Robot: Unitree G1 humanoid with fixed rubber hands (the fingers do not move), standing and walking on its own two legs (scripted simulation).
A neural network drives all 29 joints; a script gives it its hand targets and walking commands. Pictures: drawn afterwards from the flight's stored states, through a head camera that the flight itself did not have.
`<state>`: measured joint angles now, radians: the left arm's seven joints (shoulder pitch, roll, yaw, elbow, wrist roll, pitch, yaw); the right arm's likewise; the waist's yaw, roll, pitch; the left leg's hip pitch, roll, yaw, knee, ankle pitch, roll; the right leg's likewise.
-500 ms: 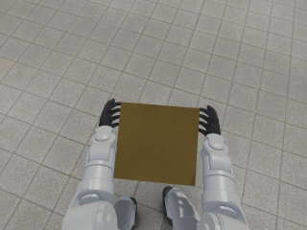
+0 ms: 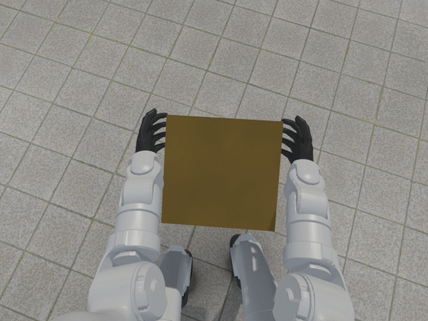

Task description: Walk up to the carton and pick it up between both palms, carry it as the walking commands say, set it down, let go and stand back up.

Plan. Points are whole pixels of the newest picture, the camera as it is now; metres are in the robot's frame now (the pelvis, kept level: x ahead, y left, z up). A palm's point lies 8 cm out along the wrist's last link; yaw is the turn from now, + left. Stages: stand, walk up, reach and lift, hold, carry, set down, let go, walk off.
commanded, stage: set down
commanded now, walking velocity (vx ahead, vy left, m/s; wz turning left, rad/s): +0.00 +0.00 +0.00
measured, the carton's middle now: (221, 167) +0.39 -0.04 -0.18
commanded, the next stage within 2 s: none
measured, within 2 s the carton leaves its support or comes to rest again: neither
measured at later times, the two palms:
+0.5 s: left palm (159, 148) +0.44 +0.09 -0.16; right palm (288, 158) +0.40 -0.19 -0.15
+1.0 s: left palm (165, 149) +0.46 +0.09 -0.24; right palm (277, 157) +0.42 -0.20 -0.24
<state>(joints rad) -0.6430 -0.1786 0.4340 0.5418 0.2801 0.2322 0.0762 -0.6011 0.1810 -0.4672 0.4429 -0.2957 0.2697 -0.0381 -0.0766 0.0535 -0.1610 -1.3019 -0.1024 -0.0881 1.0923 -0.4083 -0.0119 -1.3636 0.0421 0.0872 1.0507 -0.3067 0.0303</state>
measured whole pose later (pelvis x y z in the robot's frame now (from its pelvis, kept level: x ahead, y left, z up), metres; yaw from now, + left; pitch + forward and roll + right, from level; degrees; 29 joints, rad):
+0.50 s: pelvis -0.01 -0.01 -0.08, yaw +1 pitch +42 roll +2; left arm -0.84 -0.07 0.40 0.71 0.21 0.23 0.12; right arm -0.75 0.13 -0.46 0.54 -0.23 0.28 -0.12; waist -0.07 0.05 -0.22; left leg -1.65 -0.13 -0.08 1.44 -0.53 -0.03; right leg -1.72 0.07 0.09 1.41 -0.42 0.03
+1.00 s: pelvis -0.04 +0.00 -0.15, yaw +1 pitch +45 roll +2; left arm -1.06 0.00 0.40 0.80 0.19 0.25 0.16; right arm -0.96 0.05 -0.50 0.62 -0.23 0.29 -0.12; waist -0.08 0.04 -0.14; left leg -1.91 -0.16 -0.07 1.69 -0.56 -0.04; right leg -1.98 0.09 0.10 1.64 -0.44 0.06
